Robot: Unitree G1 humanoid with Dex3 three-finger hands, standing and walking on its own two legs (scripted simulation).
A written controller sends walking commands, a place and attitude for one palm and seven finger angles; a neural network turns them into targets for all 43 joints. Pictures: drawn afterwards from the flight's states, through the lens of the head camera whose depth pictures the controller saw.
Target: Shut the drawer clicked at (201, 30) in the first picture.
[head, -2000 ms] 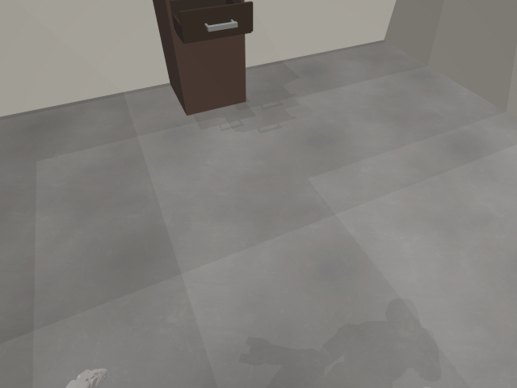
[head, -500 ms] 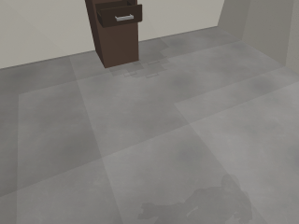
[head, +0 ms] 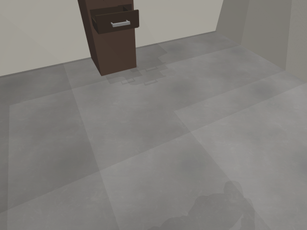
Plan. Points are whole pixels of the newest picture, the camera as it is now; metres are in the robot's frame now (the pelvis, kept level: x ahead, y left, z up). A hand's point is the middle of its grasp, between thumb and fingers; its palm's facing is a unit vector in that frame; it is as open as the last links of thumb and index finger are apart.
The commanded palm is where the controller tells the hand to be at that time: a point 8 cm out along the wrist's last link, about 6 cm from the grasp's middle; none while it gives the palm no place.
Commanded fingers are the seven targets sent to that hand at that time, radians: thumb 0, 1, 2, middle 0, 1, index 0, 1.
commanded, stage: walk to a spot facing it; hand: left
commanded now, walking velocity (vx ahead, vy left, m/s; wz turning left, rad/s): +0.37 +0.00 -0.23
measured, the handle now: (120, 23) +1.72 +0.41 -0.15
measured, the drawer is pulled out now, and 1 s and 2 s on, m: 0.18 0.18 0.18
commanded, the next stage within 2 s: none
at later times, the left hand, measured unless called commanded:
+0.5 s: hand out of the picture +0.09 +0.15 -0.18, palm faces -0.02 -0.99 -0.14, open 7.4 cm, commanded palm none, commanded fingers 0.00 0.90 0.90 -0.20 -0.30 -0.20 -0.30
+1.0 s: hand (118, 134) +0.52 +0.19 -0.16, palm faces -0.14 -0.98 -0.13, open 7.4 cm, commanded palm none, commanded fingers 0.00 0.90 0.90 -0.20 -0.30 -0.20 -0.30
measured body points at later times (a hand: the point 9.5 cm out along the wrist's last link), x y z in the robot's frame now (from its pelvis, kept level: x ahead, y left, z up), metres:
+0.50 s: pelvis +0.20 +0.00 -0.01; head +0.23 +0.01 +0.43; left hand +0.09 +0.21 -0.16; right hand +0.29 -0.24 -0.15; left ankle +0.36 +0.08 -0.70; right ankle +0.00 -0.11 -0.73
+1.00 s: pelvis +0.42 +0.03 +0.01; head +0.42 +0.05 +0.46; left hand +0.52 +0.24 -0.15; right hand +0.30 -0.16 -0.14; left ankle +0.38 +0.07 -0.73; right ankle +0.48 -0.15 -0.65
